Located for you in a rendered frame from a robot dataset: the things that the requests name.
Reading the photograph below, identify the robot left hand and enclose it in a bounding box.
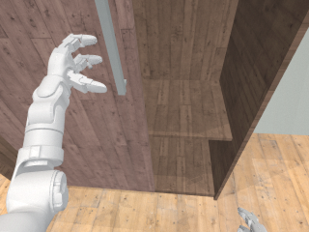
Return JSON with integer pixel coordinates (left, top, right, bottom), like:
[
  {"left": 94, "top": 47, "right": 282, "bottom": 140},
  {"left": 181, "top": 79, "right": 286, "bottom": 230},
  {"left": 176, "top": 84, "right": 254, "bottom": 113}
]
[{"left": 47, "top": 33, "right": 107, "bottom": 94}]

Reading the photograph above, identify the robot left forearm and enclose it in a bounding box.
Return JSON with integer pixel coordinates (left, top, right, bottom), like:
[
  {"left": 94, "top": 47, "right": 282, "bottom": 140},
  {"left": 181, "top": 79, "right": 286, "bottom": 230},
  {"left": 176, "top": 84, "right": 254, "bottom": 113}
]
[{"left": 6, "top": 74, "right": 71, "bottom": 212}]

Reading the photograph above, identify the wardrobe door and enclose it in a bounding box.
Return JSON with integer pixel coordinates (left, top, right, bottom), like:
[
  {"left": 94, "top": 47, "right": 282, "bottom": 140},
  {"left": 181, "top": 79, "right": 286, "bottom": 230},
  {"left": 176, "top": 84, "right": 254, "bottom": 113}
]
[
  {"left": 0, "top": 0, "right": 155, "bottom": 192},
  {"left": 0, "top": 135, "right": 18, "bottom": 172}
]

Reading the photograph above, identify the robot left upper arm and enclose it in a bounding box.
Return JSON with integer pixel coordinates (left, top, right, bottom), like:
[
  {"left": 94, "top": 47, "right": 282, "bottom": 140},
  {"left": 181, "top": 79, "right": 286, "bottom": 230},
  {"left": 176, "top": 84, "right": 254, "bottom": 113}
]
[{"left": 0, "top": 169, "right": 69, "bottom": 232}]

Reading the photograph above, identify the robot right hand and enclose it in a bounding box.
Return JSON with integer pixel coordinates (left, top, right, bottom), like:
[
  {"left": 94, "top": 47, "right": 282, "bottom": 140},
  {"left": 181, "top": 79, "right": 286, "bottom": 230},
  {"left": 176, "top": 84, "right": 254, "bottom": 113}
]
[{"left": 237, "top": 207, "right": 267, "bottom": 232}]

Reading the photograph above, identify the handle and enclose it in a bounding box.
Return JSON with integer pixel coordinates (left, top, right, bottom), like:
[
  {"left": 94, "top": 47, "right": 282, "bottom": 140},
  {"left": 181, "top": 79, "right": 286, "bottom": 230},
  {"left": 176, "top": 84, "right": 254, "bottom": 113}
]
[{"left": 95, "top": 0, "right": 127, "bottom": 96}]

